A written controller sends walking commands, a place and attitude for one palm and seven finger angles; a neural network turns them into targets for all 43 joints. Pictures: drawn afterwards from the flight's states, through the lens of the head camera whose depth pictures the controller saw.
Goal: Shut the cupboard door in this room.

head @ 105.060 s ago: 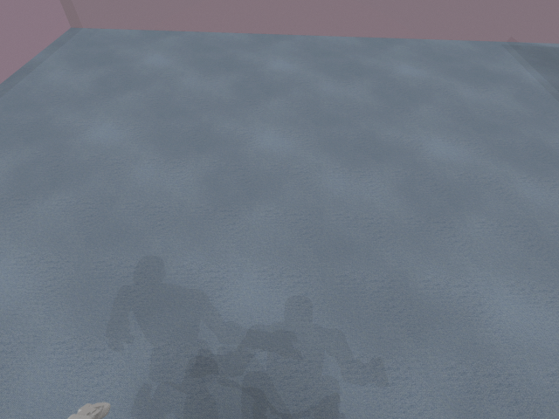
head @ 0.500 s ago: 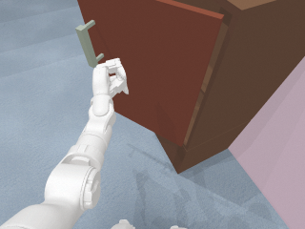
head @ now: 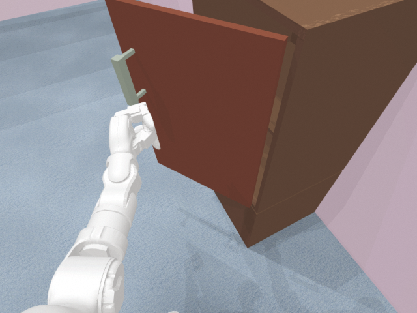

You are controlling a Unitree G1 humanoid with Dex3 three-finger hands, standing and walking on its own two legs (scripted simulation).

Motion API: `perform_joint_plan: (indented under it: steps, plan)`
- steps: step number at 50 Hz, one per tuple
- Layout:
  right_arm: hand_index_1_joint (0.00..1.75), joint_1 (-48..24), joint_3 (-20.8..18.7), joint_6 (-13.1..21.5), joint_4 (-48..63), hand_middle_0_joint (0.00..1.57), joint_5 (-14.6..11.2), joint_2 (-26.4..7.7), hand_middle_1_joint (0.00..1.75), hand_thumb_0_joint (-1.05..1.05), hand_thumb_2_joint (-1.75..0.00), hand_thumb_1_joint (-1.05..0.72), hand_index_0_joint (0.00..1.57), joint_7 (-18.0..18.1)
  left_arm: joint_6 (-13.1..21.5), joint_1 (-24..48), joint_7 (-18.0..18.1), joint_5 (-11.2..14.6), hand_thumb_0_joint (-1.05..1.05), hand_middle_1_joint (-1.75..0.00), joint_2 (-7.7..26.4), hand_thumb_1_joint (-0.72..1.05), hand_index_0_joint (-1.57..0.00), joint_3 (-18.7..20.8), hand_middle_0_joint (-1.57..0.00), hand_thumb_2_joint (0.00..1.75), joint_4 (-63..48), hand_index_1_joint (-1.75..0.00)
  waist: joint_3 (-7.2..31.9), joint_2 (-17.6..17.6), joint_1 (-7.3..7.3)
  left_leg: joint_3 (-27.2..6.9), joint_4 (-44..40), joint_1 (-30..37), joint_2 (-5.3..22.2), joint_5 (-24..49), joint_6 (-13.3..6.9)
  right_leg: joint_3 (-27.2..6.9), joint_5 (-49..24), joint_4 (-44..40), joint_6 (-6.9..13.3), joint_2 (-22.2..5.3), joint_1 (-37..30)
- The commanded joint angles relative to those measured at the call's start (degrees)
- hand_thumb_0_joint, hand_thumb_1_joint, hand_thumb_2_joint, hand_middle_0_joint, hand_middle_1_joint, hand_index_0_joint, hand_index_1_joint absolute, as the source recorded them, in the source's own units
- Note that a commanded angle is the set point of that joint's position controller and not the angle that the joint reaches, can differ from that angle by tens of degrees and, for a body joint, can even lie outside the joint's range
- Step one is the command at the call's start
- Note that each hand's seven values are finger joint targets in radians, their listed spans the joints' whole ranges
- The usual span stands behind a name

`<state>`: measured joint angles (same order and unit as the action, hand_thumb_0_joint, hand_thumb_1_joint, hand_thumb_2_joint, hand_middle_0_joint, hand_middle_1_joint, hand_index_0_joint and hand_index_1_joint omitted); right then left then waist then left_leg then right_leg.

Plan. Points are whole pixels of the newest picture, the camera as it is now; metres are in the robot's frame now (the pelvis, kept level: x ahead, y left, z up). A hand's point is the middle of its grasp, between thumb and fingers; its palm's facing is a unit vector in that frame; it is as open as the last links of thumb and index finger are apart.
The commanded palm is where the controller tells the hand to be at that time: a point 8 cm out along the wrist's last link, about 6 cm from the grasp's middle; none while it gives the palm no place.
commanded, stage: draw the hand back to the body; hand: left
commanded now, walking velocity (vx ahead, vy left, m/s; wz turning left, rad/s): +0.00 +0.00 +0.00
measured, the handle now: (131, 78) +0.65 +0.17 +0.09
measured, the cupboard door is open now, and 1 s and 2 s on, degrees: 33 33 33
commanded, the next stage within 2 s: step back with the hand held close in 1.36 s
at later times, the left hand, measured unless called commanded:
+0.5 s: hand (72, 192) +0.29 +0.19 +0.15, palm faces +0.13 -0.97 -0.20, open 3.2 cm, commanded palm +0.25 +0.24 +0.17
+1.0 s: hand out of the picture +0.19 +0.30 +0.20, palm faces +0.45 -0.78 -0.43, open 6.3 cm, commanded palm +0.14 +0.34 +0.21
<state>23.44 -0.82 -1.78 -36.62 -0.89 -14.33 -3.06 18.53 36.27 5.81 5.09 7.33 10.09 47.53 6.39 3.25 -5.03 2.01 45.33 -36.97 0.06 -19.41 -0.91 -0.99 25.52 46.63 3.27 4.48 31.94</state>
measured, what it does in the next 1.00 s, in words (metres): stands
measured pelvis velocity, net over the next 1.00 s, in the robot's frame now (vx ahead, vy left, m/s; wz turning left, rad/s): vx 0.02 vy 0.03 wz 0.04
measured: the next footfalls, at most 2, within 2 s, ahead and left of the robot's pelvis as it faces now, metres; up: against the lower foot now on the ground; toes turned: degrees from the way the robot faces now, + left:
none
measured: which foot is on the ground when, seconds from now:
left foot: down 0.00-1.00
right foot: down 0.00-1.00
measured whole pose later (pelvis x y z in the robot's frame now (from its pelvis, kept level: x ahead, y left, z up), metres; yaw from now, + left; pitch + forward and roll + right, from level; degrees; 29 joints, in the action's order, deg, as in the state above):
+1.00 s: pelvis +0.02 +0.03 +0.04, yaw +2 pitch -3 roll +0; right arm 12.2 1.2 0.4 -35.3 -1.7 -13.7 2.9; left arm 3.9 -27.6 5.0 5.3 21.4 19.7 -21.5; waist 0.7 4.7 3.1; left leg 0.6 24.5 -9.3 -2.9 -12.1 -3.1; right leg -0.5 16.6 21.7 1.0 1.6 2.0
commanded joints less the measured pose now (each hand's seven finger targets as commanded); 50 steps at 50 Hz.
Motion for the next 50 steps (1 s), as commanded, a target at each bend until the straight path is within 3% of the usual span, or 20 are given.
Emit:
perform_joint_plan:
  steps: [1, 3, 9, 14, 15, 16, 20, 21, 26, 31, 32, 36, 37, 47, 49, 50]
  plan:
    - [0.30, -3.2, -2.7, 3.0, 9.2, 0.20, -1.3, -6.9, 0.30, 0.00, -0.90, -0.90, 0.20, 1.5, 2.1, 16.4, -2.2, 2.2, 0.00, -1.50, 8.3, 0.90, -1.30, -1.5, -1.30, 0.90, -27.5, -1.50, 21.3, -5.8, 2.39, -0.6, -4.2, 19.2, -1.5, 14.5, -2.4, -0.9, -31.9, -10.0, -5.0, -1.8, -10.9]
    - [0.30, -4.7, -2.4, 3.6, 9.3, 0.20, -1.8, -6.7, 0.30, 0.00, -0.90, -0.90, 0.20, 2.0, 0.8, 12.6, -2.9, 2.8, 0.00, -1.50, 7.9, 0.90, -1.30, -2.7, -1.30, 0.90, -32.1, -1.50, 19.2, -4.0, 2.66, -0.9, -5.3, 21.6, -1.2, 15.0, -2.3, -0.2, -30.0, -10.9, -4.6, -1.7, -10.0]
    - [0.30, -10.3, -1.5, 4.4, 10.6, 0.20, -2.8, -6.4, 0.30, 0.00, -0.90, -0.90, 0.20, 3.3, -6.1, -0.4, -5.2, 4.6, 0.00, -1.50, 8.2, 0.90, -1.30, -3.7, -1.30, 0.90, -39.9, -1.50, 11.2, -4.1, 3.87, -1.1, -9.2, 23.3, -0.9, 11.9, -2.4, 0.7, -23.5, -14.6, -3.8, -2.0, -10.3]
    - [0.30, -15.1, -0.4, 4.9, 12.8, 0.20, -3.3, -6.2, 0.30, 0.00, -0.90, -0.90, 0.20, 4.3, -10.3, -7.8, -7.0, 6.3, 0.00, -1.35, 9.6, 0.90, -1.16, -3.2, -1.16, 0.90, -50.1, -1.35, 10.2, -3.8, 5.13, -2.1, -11.5, 26.7, -0.6, 12.7, -2.1, 1.5, -22.1, -15.7, -2.9, -2.3, -12.4]
    - [0.30, -16.5, 0.2, 3.8, 12.9, 0.20, -2.6, -4.7, 0.30, 0.00, -0.90, -0.90, 0.20, 4.9, -9.4, -10.5, -5.7, 1.5, 0.00, -1.32, 11.3, 0.90, -1.13, -8.0, -1.13, 0.90, -54.4, -1.32, 6.3, -4.7, 4.25, -3.1, -14.4, 28.1, -1.0, 11.5, -1.8, -1.1, -22.3, -19.7, -3.6, -3.9, -12.1]
    - [0.30, -17.1, 0.3, 3.2, 12.9, 0.20, -2.4, -4.8, 0.30, 0.00, -0.90, -0.90, 0.20, 5.5, -9.8, -13.9, -4.7, 1.5, 0.00, -1.29, 12.1, 0.90, -1.11, -6.0, -1.11, 0.90, -54.0, -1.29, 4.3, -6.5, 4.43, -3.1, -15.5, 27.9, -0.6, 10.6, -1.9, -1.0, -21.7, -21.0, -3.8, -4.2, -13.0]
    - [0.30, -19.1, 1.3, 1.5, 12.8, 0.20, -2.2, -4.3, 0.30, 0.00, -0.90, -0.90, 0.20, 6.5, -11.2, -18.5, -3.4, 0.5, 0.00, -1.17, 13.3, 0.90, -1.00, -5.2, -1.00, 0.90, -58.5, -1.17, 1.8, -4.5, 4.70, -3.0, -18.9, 31.4, -0.3, 11.2, -1.9, -0.5, -19.5, -24.1, -3.0, -3.9, -15.8]
    - [0.30, -19.4, 1.5, 1.4, 12.8, 0.20, -2.1, -4.2, 0.30, 0.00, -0.90, -0.90, 0.20, 6.7, -11.5, -19.3, -3.3, 0.3, 0.00, -1.14, 13.4, 0.90, -0.97, -5.0, -0.97, 0.90, -59.4, -1.14, 1.2, -2.3, 4.71, -3.1, -19.7, 32.5, -0.2, 11.0, -1.7, -0.3, -18.5, -24.7, -2.7, -3.8, -16.2]
    - [0.30, -20.4, 2.1, 1.5, 13.2, 0.20, -1.4, -4.0, 0.30, 0.00, -0.90, -0.90, 0.20, 6.8, -12.5, -25.9, -2.2, 0.0, 0.00, -0.99, 14.9, 0.90, -0.83, -2.8, -0.83, 0.90, -66.8, -0.99, 2.8, 0.9, 5.56, -3.9, -22.4, 37.0, 0.2, 15.2, -1.4, 0.7, -20.7, -26.4, -1.9, -3.6, -20.6]
    - [0.30, -21.1, 2.2, 2.1, 13.2, 0.20, -0.7, -4.0, 0.30, 0.00, -0.90, -0.90, 0.20, 6.7, -13.0, -34.7, -1.5, -0.1, 0.00, -0.84, 16.7, 0.90, -0.69, 0.6, -0.69, 0.90, -71.9, -0.84, 1.7, 0.0, 6.39, -4.3, -24.0, 37.3, 0.5, 17.4, -1.1, 1.2, -21.9, -27.6, -1.8, -3.6, -22.9]
    - [0.30, -21.2, 2.0, 2.2, 13.1, 0.20, -0.6, -4.5, 0.30, 0.00, -0.90, -0.90, 0.20, 6.7, -13.2, -37.2, -1.4, -0.2, 0.00, -0.81, 18.1, 0.90, -0.67, 2.2, -0.67, 0.90, -72.2, -0.81, 1.9, -1.8, 6.79, -4.2, -24.0, 37.2, 0.6, 17.9, -1.3, 1.1, -22.2, -28.0, -1.9, -3.6, -23.6]
    - [0.30, -21.5, 1.8, 2.9, 12.8, 0.20, -0.5, -4.1, 0.30, 0.00, -0.90, -0.90, 0.20, 6.5, -12.8, -41.9, -1.0, -0.3, 0.00, -0.69, 18.8, 0.90, -0.56, 4.7, -0.56, 0.90, -76.0, -0.69, 0.7, 0.9, 7.05, -4.5, -24.5, 37.2, 0.8, 18.7, -0.8, 1.6, -21.6, -28.0, -1.8, -3.7, -23.6]
    - [0.30, -21.5, 1.6, 3.2, 12.6, 0.20, -0.5, -4.5, 0.30, 0.00, -0.90, -0.90, 0.20, 6.5, -12.6, -44.2, -0.9, -0.3, 0.00, -0.66, 20.5, 0.90, -0.53, 6.4, -0.53, 0.90, -76.4, -0.66, 0.6, -0.5, 7.41, -4.5, -24.4, 36.8, 0.8, 19.0, -0.9, 1.5, -21.7, -28.5, -1.8, -3.7, -24.1]
    - [0.30, -20.6, 0.2, 5.5, 11.6, 0.20, -0.8, -4.9, 0.30, 0.00, -0.90, -0.90, 0.20, 6.4, -10.8, -59.4, 0.1, 0.4, 0.00, -0.36, 26.1, 0.90, -0.25, 17.8, -0.25, 0.90, -81.0, -0.36, -0.9, -0.2, 8.69, -4.0, -23.7, 34.2, 1.1, 20.3, -0.6, 1.9, -22.0, -28.5, -2.2, -3.9, -24.4]
    - [0.30, -20.4, 0.1, 6.0, 11.6, 0.20, -1.0, -4.6, 0.30, 0.00, -0.90, -0.90, 0.20, 6.5, -10.3, -60.7, 0.3, 0.7, 0.00, -0.30, 26.1, 0.90, -0.20, 19.0, -0.20, 0.90, -81.5, -0.30, -2.2, 0.0, 8.56, -3.8, -23.9, 33.5, 1.0, 18.5, -0.6, 2.0, -20.8, -28.6, -2.3, -4.0, -23.6]
    - [0.30, -20.4, -0.1, 6.3, 11.4, 0.20, -1.0, -4.7, 0.30, 0.00, -0.90, -0.90, 0.20, 6.5, -10.0, -59.8, 0.0, 0.4, 0.00, -0.30, 23.9, 0.90, -0.20, 16.7, -0.20, 0.90, -81.7, -0.30, -2.4, 0.8, 8.04, -3.6, -23.8, 34.0, 0.9, 18.2, -0.7, 1.9, -20.4, -28.5, -2.3, -4.1, -22.8]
